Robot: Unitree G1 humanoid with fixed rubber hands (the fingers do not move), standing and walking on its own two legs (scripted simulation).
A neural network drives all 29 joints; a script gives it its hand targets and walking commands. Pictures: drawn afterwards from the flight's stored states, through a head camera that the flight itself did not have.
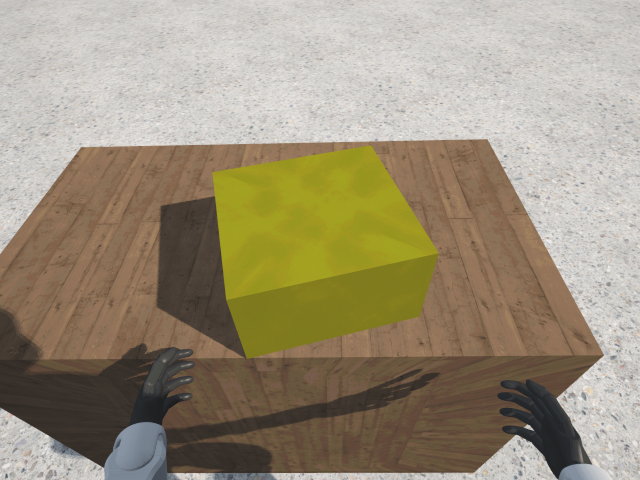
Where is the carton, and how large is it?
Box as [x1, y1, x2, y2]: [212, 145, 438, 358]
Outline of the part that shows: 370,145 212,172 226,300 247,358 419,315 438,253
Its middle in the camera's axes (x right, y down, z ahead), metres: -0.01 +0.01 +0.63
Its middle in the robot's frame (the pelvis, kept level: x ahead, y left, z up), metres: +0.47 +0.04 +0.01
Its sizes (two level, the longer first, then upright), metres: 0.278 0.263 0.155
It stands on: a pedestal, 0.71 m high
